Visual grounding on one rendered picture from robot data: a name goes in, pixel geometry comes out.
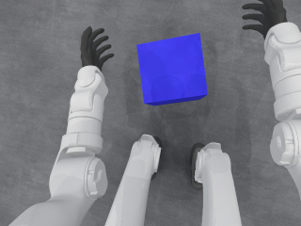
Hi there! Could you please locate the left robot forearm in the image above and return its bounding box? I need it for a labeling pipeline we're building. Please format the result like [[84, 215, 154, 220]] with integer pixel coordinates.
[[49, 65, 108, 193]]

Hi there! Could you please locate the carton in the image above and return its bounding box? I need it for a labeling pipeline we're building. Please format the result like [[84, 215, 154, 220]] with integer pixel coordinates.
[[136, 33, 208, 106]]

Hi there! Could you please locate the left robot upper arm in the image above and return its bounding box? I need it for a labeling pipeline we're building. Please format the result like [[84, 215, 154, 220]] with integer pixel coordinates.
[[8, 156, 108, 226]]

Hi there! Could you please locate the robot right hand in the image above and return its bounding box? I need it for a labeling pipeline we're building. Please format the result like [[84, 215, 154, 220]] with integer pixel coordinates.
[[242, 0, 288, 39]]

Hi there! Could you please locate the left robot shin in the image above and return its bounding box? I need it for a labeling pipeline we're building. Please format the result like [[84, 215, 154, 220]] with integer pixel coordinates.
[[131, 134, 157, 152]]

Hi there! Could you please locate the robot left hand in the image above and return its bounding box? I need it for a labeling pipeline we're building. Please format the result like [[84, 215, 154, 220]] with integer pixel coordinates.
[[80, 26, 114, 71]]

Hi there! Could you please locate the right robot forearm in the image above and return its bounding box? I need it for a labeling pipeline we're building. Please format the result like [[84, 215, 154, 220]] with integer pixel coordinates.
[[263, 22, 301, 121]]

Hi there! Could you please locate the robot right thigh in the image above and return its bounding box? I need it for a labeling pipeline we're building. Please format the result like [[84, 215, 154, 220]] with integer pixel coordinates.
[[196, 148, 242, 226]]

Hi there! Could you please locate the right robot upper arm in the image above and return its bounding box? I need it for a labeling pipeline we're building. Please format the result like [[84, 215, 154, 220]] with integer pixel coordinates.
[[270, 120, 301, 201]]

